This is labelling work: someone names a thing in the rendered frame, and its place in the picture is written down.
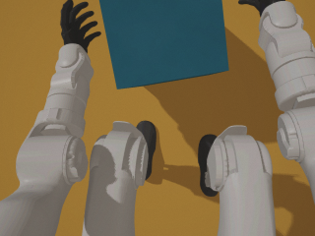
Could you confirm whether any left robot upper arm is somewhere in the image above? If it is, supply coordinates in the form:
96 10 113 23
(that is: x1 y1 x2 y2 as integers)
0 135 89 236

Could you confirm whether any right robot upper arm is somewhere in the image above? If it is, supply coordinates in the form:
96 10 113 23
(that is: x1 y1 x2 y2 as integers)
277 106 315 205

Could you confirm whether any carton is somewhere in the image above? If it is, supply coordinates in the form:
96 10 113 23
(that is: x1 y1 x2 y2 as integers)
99 0 229 89

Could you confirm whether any robot right shin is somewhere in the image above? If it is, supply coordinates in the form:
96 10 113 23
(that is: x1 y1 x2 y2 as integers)
205 125 273 192

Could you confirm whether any robot left forearm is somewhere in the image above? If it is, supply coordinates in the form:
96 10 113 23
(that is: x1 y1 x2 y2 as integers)
16 43 95 181

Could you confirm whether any robot right foot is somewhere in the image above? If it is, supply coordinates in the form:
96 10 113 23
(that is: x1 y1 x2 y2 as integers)
198 134 219 197

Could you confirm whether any left robot hand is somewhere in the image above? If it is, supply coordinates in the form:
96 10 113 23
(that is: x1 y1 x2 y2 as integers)
60 0 101 53

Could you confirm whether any right robot hand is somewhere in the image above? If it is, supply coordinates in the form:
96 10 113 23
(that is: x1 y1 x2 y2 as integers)
238 0 285 18

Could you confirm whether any robot right forearm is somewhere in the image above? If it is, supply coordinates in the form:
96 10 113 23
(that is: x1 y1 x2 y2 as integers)
258 1 315 112

